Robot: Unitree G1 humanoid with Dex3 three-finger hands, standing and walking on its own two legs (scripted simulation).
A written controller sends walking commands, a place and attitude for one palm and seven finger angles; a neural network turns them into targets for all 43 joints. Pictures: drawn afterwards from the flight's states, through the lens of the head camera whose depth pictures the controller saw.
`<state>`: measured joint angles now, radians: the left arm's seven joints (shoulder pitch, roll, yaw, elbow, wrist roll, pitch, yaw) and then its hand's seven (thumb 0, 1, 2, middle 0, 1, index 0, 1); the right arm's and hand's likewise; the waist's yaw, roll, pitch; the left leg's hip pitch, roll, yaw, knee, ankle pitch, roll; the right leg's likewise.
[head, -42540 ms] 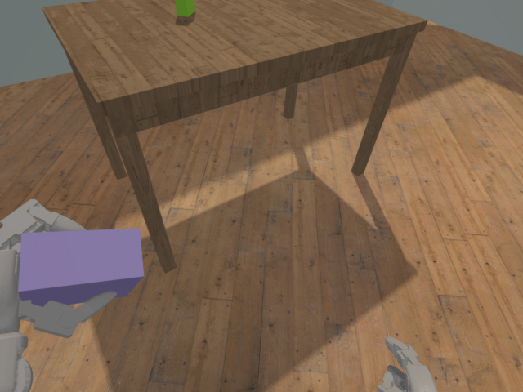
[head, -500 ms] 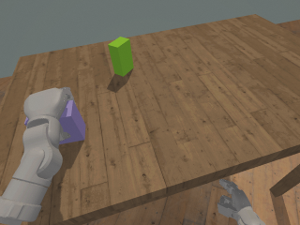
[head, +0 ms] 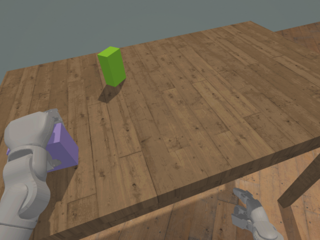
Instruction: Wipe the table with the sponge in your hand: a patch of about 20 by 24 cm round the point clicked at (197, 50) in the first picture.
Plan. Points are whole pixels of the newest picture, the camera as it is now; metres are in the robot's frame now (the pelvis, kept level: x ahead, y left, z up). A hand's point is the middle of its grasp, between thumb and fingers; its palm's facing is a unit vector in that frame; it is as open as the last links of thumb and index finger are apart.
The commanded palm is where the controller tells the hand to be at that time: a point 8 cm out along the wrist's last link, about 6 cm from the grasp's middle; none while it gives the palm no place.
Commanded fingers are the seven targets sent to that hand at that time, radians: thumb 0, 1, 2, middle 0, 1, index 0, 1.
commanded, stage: wipe back along the first lane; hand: left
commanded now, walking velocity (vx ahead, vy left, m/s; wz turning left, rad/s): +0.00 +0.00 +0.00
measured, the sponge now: (50, 153) +0.26 +0.32 +0.10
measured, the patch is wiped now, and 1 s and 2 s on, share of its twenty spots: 0.95 0.95 0.95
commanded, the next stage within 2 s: lift the sponge slowly off the table in 0.62 s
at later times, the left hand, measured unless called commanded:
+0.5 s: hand (44, 160) +0.22 +0.28 +0.14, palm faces +0.14 -0.06 -0.99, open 9.9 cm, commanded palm +0.16 +0.28 +0.17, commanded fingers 0.00 0.10 1.30 -1.20 -1.60 -1.20 -1.60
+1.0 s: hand (39, 170) +0.19 +0.28 +0.14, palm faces +0.18 -0.13 -0.97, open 9.8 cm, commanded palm +0.14 +0.28 +0.19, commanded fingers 0.00 0.10 1.30 -1.20 -1.60 -1.20 -1.60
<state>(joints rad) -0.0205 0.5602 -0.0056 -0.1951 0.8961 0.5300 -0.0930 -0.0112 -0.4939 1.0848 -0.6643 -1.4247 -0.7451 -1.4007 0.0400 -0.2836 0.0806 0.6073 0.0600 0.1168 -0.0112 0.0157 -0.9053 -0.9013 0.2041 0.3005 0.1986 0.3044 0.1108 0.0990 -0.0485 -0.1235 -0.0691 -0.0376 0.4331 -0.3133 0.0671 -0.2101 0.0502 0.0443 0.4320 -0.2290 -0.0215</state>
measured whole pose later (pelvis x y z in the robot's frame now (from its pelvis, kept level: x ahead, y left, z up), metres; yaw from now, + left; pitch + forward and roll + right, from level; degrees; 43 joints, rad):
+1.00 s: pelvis -0.01 -0.01 +0.00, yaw -1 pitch -2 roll -1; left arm 0.24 0.57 0.01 -0.50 0.82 0.57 -0.06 -0.02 -0.51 1.08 -0.69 -1.39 -0.77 -1.37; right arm 0.04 -0.26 0.08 0.58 0.05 0.13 -0.04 0.02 -0.91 -0.90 0.20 0.30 0.20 0.30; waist 0.14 0.09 -0.03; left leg -0.12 -0.06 -0.02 0.49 -0.34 0.06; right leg -0.20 0.06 0.05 0.49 -0.24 -0.03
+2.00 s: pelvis -0.03 -0.03 +0.00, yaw +0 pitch -4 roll +0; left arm 0.02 0.65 0.00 -0.42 0.78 0.62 -0.17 -0.02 -0.52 1.08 -0.72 -1.37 -0.80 -1.34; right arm 0.00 -0.27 0.10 0.62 0.06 0.11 -0.07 0.02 -0.90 -0.90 0.20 0.30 0.21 0.31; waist 0.16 0.11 0.01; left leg -0.08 -0.05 -0.05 0.45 -0.29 0.03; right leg -0.17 0.07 0.03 0.46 -0.21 -0.06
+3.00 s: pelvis -0.05 -0.03 +0.00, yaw +0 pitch -5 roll +1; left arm -0.18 0.71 0.01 -0.38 0.75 0.63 -0.24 -0.01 -0.52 1.08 -0.72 -1.36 -0.80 -1.34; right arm -0.01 -0.28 0.11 0.59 0.07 0.11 -0.08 0.02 -0.90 -0.90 0.20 0.30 0.19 0.30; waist 0.16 0.11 0.01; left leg -0.10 -0.06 -0.04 0.45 -0.26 0.03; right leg -0.20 0.06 0.04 0.47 -0.18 -0.05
